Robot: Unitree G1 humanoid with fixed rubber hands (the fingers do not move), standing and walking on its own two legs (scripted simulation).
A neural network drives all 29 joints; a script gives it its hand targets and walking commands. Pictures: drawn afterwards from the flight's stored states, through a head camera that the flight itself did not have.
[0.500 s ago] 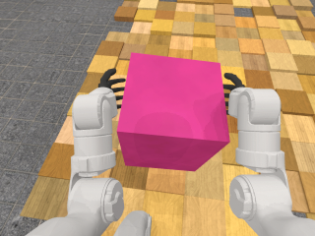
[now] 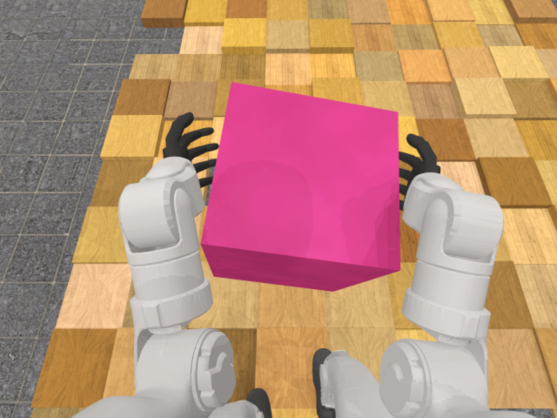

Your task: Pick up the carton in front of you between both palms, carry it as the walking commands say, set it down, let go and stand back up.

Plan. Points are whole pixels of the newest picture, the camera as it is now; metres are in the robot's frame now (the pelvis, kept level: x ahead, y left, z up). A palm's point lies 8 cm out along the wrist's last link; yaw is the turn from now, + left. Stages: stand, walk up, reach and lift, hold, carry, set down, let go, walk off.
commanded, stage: carry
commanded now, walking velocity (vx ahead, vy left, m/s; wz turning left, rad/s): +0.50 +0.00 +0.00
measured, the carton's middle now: (292, 206) +0.39 -0.02 +0.01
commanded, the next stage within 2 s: none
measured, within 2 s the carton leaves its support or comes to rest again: neither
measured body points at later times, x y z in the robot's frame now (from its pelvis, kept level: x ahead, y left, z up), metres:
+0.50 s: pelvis +0.32 +0.03 -0.02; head +0.26 +0.05 +0.43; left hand +0.62 +0.20 +0.12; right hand +0.62 -0.10 +0.12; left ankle +0.42 +0.09 -0.74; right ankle +0.14 -0.10 -0.71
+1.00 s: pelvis +0.55 +0.09 +0.00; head +0.57 +0.10 +0.45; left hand +0.92 +0.24 +0.11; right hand +0.93 -0.05 +0.12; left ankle +0.42 +0.09 -0.74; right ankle +0.65 -0.03 -0.67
